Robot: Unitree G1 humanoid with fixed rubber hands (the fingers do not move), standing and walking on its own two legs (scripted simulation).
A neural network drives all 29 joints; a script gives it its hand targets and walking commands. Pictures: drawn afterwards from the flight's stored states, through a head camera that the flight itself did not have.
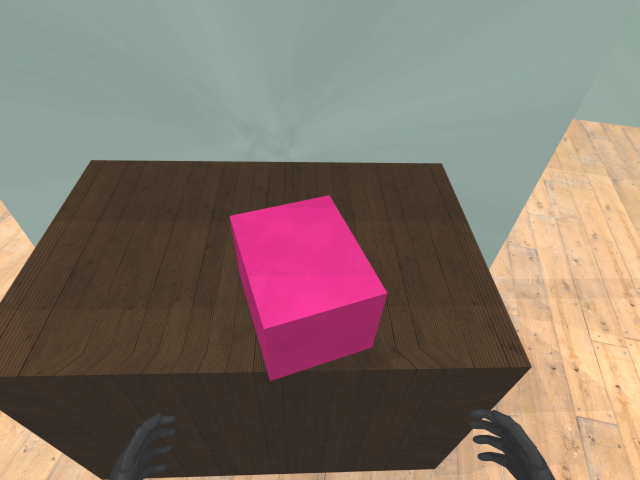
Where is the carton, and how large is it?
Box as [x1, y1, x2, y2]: [230, 195, 386, 380]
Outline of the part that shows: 329,195 230,216 239,273 270,380 372,346 386,296 386,292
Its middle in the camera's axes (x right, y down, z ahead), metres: -0.03 +0.08 +0.66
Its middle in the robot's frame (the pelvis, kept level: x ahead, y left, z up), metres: +0.46 +0.03 -0.06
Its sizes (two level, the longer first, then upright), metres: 0.230 0.182 0.158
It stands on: a pedestal, 0.65 m high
